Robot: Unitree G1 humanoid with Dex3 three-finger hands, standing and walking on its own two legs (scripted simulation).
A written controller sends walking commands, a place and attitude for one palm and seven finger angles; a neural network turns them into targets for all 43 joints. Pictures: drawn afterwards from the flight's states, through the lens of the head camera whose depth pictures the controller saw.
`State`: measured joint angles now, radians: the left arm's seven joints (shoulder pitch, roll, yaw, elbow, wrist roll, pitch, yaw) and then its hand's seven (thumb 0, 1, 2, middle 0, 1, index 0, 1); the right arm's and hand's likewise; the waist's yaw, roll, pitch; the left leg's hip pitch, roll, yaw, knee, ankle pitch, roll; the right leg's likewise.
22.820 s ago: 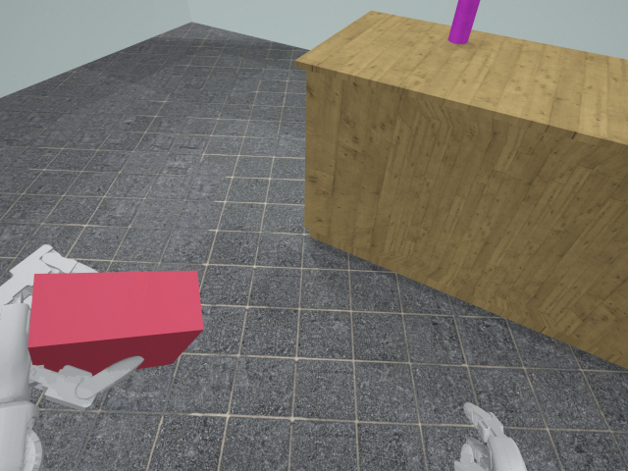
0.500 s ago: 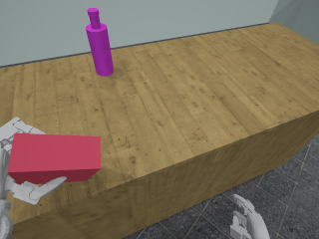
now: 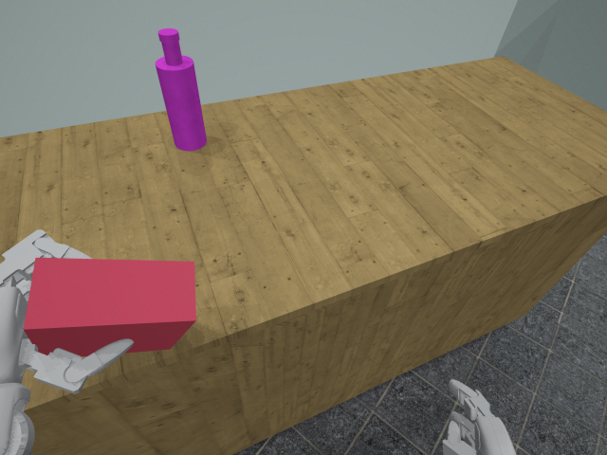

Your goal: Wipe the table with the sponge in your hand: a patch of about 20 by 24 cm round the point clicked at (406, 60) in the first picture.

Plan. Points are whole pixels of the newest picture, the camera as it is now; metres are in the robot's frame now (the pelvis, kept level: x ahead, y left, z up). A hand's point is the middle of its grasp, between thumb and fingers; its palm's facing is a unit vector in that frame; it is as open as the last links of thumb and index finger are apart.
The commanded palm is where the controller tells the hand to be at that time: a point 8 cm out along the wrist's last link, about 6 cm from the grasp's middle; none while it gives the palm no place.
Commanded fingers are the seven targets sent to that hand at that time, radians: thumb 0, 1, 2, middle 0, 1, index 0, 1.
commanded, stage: look again from close up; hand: left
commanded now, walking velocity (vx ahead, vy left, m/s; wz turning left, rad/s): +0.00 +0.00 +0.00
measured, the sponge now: (139, 311) +0.23 +0.20 +0.13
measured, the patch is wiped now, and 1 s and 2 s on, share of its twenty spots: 0.00 0.00 0.00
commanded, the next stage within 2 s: come to a stop and stand still in 0.26 s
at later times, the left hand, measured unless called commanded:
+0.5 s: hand (50, 252) +0.25 +0.27 +0.19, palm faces +0.42 -0.80 -0.43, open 10.1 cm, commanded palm +0.17 +0.28 +0.18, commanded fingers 0.00 0.10 1.30 -1.20 -1.60 -1.20 -1.60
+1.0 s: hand (82, 247) +0.28 +0.26 +0.17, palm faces +0.33 -0.87 -0.36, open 10.1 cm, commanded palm +0.22 +0.30 +0.18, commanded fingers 0.00 0.10 1.30 -1.20 -1.60 -1.20 -1.60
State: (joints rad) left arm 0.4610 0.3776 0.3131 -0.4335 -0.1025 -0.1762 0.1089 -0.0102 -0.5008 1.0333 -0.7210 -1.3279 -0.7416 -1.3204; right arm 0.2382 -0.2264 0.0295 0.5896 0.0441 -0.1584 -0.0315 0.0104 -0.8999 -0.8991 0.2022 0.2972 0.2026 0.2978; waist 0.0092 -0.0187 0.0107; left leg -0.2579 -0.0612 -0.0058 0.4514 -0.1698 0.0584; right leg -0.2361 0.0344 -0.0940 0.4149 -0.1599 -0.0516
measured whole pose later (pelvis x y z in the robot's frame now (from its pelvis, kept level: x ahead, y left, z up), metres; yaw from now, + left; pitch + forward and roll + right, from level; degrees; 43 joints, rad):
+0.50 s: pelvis +0.00 +0.00 +0.00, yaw -1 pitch -1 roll -1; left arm 0.21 0.49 0.41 -0.28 -0.03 -0.24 0.06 -0.01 -0.50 1.03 -0.73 -1.32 -0.75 -1.32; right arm 0.23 -0.21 0.05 0.59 0.01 -0.17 -0.03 0.01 -0.90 -0.90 0.20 0.30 0.20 0.30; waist 0.05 -0.02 0.03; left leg -0.27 -0.04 0.01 0.47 -0.19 0.06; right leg -0.24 0.05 -0.08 0.40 -0.15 -0.05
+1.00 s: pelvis +0.05 +0.03 +0.00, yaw -2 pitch +0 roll -2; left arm 0.41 0.38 0.36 -0.48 -0.04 -0.24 0.08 -0.01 -0.50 1.03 -0.72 -1.33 -0.74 -1.32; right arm 0.18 -0.19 0.04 0.57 0.01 -0.14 -0.01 0.01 -0.90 -0.90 0.20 0.30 0.20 0.30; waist 0.02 -0.03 0.02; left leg -0.21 -0.07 0.03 0.48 -0.26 0.09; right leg -0.19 0.03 -0.05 0.43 -0.23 -0.02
